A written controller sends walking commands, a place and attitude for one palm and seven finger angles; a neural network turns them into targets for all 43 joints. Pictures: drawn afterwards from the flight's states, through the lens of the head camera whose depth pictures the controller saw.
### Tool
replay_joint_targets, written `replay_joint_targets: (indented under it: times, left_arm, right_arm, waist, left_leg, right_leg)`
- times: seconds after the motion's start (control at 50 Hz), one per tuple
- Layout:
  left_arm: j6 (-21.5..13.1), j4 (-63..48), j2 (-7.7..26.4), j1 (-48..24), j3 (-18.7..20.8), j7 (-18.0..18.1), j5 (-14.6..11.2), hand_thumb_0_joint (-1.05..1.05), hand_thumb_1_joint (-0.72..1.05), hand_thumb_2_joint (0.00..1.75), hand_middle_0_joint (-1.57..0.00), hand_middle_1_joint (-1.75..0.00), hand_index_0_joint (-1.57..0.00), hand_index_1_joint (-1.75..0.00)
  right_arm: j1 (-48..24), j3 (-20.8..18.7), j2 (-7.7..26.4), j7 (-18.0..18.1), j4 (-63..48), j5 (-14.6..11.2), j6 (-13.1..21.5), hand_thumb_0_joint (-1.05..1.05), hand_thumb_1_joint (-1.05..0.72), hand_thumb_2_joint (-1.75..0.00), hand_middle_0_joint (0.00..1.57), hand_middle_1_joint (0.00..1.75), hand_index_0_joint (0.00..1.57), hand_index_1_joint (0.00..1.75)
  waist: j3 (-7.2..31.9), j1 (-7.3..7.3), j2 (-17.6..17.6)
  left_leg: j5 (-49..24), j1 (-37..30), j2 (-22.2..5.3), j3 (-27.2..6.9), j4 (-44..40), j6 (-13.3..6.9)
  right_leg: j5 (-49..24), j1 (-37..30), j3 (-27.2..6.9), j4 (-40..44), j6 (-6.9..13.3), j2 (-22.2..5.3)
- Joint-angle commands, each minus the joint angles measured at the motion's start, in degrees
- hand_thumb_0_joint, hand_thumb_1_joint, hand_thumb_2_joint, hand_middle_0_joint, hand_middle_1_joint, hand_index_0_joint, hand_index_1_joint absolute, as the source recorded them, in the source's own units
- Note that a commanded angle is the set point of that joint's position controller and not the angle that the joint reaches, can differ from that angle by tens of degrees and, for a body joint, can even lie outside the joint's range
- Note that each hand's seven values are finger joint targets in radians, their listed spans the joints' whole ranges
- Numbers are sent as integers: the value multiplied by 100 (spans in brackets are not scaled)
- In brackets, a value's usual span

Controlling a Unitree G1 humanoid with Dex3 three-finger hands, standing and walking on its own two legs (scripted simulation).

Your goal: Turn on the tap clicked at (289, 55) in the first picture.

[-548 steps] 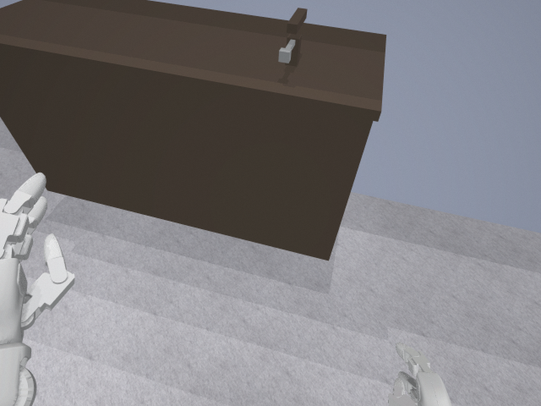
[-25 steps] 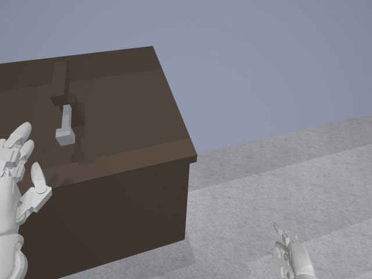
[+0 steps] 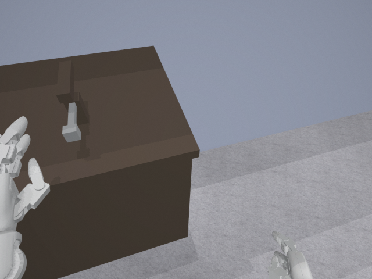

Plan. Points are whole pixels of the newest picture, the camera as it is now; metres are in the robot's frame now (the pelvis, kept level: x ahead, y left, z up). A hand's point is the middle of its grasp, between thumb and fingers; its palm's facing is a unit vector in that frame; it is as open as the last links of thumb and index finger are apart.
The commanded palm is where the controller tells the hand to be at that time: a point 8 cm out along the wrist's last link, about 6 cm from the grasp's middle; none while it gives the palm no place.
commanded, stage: come to a stop and stand still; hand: left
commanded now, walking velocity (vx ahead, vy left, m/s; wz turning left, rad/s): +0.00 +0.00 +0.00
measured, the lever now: (71, 132) +0.37 +0.29 +0.11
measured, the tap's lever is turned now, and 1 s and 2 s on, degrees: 0 0 0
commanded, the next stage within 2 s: look again from close up in 0.64 s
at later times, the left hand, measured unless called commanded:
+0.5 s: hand (59, 168) +0.25 +0.25 +0.15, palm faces +0.40 -0.82 -0.40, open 7.4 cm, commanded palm +0.18 +0.26 +0.17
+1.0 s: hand (45, 180) +0.22 +0.25 +0.16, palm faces +0.39 -0.85 -0.34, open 7.4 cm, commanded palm +0.17 +0.28 +0.17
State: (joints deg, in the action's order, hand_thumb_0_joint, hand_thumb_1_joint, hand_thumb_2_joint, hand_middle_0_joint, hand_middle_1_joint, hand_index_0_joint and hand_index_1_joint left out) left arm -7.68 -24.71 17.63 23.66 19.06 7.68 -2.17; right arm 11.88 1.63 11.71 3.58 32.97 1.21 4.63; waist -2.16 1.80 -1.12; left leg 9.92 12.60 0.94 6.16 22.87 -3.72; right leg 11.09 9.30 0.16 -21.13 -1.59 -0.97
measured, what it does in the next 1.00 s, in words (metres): stands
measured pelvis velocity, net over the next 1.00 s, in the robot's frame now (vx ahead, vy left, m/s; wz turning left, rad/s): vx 0.01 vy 0.00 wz -0.01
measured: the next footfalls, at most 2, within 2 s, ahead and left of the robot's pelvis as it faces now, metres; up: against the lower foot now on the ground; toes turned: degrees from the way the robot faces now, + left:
none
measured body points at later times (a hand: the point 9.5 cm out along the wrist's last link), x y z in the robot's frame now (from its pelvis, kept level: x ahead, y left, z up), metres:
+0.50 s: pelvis +0.02 -0.02 +0.00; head +0.06 +0.01 +0.44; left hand +0.23 +0.29 +0.17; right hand +0.20 -0.25 -0.08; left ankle +0.03 +0.07 -0.74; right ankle +0.00 -0.14 -0.74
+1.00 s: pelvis +0.01 +0.00 +0.00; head +0.02 +0.02 +0.45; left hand +0.20 +0.29 +0.18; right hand +0.19 -0.22 -0.07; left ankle +0.03 +0.07 -0.74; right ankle +0.00 -0.14 -0.74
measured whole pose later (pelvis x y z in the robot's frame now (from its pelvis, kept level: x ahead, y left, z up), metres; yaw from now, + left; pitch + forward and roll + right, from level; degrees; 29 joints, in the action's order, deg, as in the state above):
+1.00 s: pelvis +0.01 +0.00 +0.00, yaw +0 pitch -1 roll -1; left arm -10.0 -25.9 20.0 22.6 19.4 5.7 -2.4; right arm 12.0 2.0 11.2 2.5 32.0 0.6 5.2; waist -1.3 2.3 1.2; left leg 11.2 12.7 0.6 6.4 24.0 -3.8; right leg 11.5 8.9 -0.1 -20.9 -1.6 -0.7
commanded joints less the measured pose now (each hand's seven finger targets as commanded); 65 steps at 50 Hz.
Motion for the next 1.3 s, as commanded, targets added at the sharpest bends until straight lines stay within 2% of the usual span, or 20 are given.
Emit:
replay_joint_targets:
  times: [0.0, 0.02, 0.04, 0.08, 0.1, 0.12, 0.18, 0.22, 0.26, 0.3, 0.32, 0.34, 0.38, 0.52, 0.64, 0.72, 0.84, 1.06, 1.2, 1.28]
  left_arm:
    - [-1057, -2674, 5936, -6488, 3923, 39, 1008, 0, 90, 90, -20, -30, -20, -30]
    - [-822, 183, 3445, -4618, 2464, -84, 417, 0, 90, 90, -20, -30, -20, -30]
    - [-763, 96, 2363, -3009, 1614, -186, 146, 0, 90, 90, -20, -30, -20, -30]
    - [-699, 244, 1299, -1654, 668, -367, -1, 0, 90, 90, -20, -30, -20, -30]
    - [-690, -175, 976, -954, 394, -426, -34, 0, 90, 90, -20, -30, -20, -30]
    - [-665, -474, 515, -512, 1, -496, -89, 0, 90, 90, -20, -30, -20, -30]
    - [-592, -1383, 904, 118, 150, -411, 15, 0, 90, 90, -20, -30, -20, -30]
    - [-564, -1429, 1709, 189, 1011, -216, 33, 0, 90, 90, -20, -30, -20, -30]
    - [-620, -1331, 1733, 5, 1252, -171, -47, 0, 90, 90, -20, -30, -20, -30]
    - [-694, -1464, 1743, -372, 1347, -129, -120, 0, 90, 90, -20, -30, -20, -30]
    - [-719, -1795, 2050, -793, 1529, -68, -99, 0, 90, 90, -20, -30, -20, -30]
    - [-721, -1703, 1784, -766, 1318, -64, -127, 0, 90, 90, -20, -30, -20, -30]
    - [-714, -1780, 1814, -807, 1274, -50, -108, 0, 90, 90, -20, -30, -20, -30]
    - [-607, -1301, 1020, -39, 540, -104, -10, 0, 90, 90, -20, -30, -20, -30]
    - [-546, -985, 1341, -66, 867, -105, -65, 0, 90, 90, -20, -30, -20, -30]
    - [-577, -1439, 1526, -524, 930, -130, -101, 0, 90, 90, -20, -30, -20, -30]
    - [-606, -1656, 1301, -723, 582, -106, -45, 0, 90, 90, -20, -30, -20, -30]
    - [-594, -897, 1126, -652, 516, -88, 26, 0, 90, 90, -20, -30, -20, -30]
    - [-643, -1172, 1212, -703, 594, -62, 80, 0, 90, 90, -20, -30, -20, -30]
    - [-650, -1195, 1186, -623, 612, -46, 68, 0, 90, 90, -20, -30, -20, -30]
  right_arm:
    - [21, -332, 878, -55, -921, 197, 498, 0, -90, -90, 20, 30, 20, 30]
    - [-464, -344, 387, -22, -224, -227, 377, 0, -90, -90, 20, 30, 20, 30]
    - [-538, -444, 581, -99, -511, -72, 376, 0, -90, -90, 20, 30, 20, 30]
    - [-339, -524, 720, -226, -800, -282, 530, 0, -90, -90, 20, 30, 20, 30]
    - [-338, -494, 684, -339, -862, -297, 522, 0, -90, -90, 20, 30, 20, 30]
    - [-402, -483, 606, -447, -917, -349, 519, 0, -90, -90, 20, 30, 20, 30]
    - [-445, -453, 699, -527, -1113, -331, 505, 0, -90, -90, 20, 30, 20, 30]
    - [-514, -431, 753, -401, -1124, -280, 467, 0, -90, -90, 20, 30, 20, 30]
    - [-568, -384, 657, -243, -1203, -226, 451, 0, -90, -90, 20, 30, 20, 30]
    - [-602, -377, 648, -120, -1149, -223, 443, 0, -90, -90, 20, 30, 20, 30]
    - [-652, -370, 681, -66, -1121, -224, 442, 0, -90, -90, 20, 30, 20, 30]
    - [-577, -375, 674, -45, -1081, -218, 459, 0, -90, -90, 20, 30, 20, 30]
    - [-554, -362, 651, -72, -1062, -231, 545, 0, -90, -90, 20, 30, 20, 30]
    - [-448, -403, 694, -216, -893, -188, 601, 0, -90, -90, 20, 30, 20, 30]
    - [-566, -329, 663, -114, -992, -165, 310, 0, -90, -90, 20, 30, 20, 30]
    - [-665, -295, 637, -41, -1100, -150, 270, 0, -90, -90, 20, 30, 20, 30]
    - [-549, -293, 670, -38, -1060, -98, 375, 0, -90, -90, 20, 30, 20, 30]
    - [-562, -279, 678, -19, -1005, -118, 298, 0, -90, -90, 20, 30, 20, 30]
    - [-561, -300, 679, -10, -992, -96, 363, 0, -90, -90, 20, 30, 20, 30]
    - [-534, -311, 673, -13, -953, -84, 396, 0, -90, -90, 20, 30, 20, 30]
  waist:
    - [-289, -84, 1297]
    - [347, -57, 276]
    - [364, 39, 232]
    - [1060, 77, -954]
    - [1092, 73, -1282]
    - [1228, 84, -1219]
    - [916, 56, -307]
    - [884, 67, 494]
    - [804, -8, 1138]
    - [745, -67, 543]
    - [811, -77, 140]
    - [911, -73, -324]
    - [1209, -11, -710]
    - [1282, -51, -116]
    - [964, -56, 84]
    - [930, -67, -177]
    - [1087, -81, -532]
    - [547, -45, -308]
    - [710, -20, -375]
    - [745, -28, -272]
  left_leg:
    - [11, 1052, -870, -820, 401, 192]
    - [-176, -215, -970, -884, 305, 293]
    - [-216, -579, -780, -768, -283, 386]
    - [57, -827, -672, -640, -172, 245]
    - [188, -819, -728, -684, -220, 177]
    - [-2, -890, -789, -729, -217, 141]
    - [454, -284, -791, -666, -270, 147]
    - [281, -349, -642, -551, -66, 252]
    - [-15, -294, -500, -543, 91, 266]
    - [-193, -379, -488, -511, 61, 239]
    - [-376, -473, -533, -510, 40, 238]
    - [-638, -478, -564, -486, 32, 219]
    - [-1219, -749, -568, -398, 208, 197]
    - [-2036, -1101, -520, -355, 416, 233]
    - [-1579, -606, -498, -413, 84, 309]
    - [-1222, -676, -425, -375, -53, 304]
    - [-962, -834, -447, -457, -266, 354]
    - [977, -141, -533, -768, -934, 417]
    - [1238, -100, -641, -893, -1043, 386]
    - [622, -209, -509, -714, -721, 393]
  right_leg:
    - [-560, 782, -291, 391, 214, -529]
    - [443, 1192, -225, 10, 524, -855]
    - [222, 861, -335, -127, 579, -360]
    - [79, 524, -430, -174, 378, -269]
    - [55, 469, -398, -227, 260, -248]
    - [-112, 384, -234, -352, 228, -223]
    - [42, 155, -198, -146, 234, -144]
    - [-6, 301, -343, 81, 282, -201]
    - [-124, 413, -405, 113, 318, -271]
    - [-419, 412, -502, 8, 320, -246]
    - [-680, 361, -489, -122, 312, -230]
    - [-928, 147, -398, -266, 310, -213]
    - [-1429, -42, -378, -339, 298, -190]
    - [-2110, 157, -303, -204, 249, -152]
    - [-1625, 121, -159, -60, 230, -84]
    - [-1423, 146, -198, 74, 227, -49]
    - [-1012, 53, -20, 54, 203, 55]
    - [62, 145, -63, 271, 197, 143]
    - [33, -44, 12, -27, 179, 187]
    - [-243, -14, -54, 102, 224, 105]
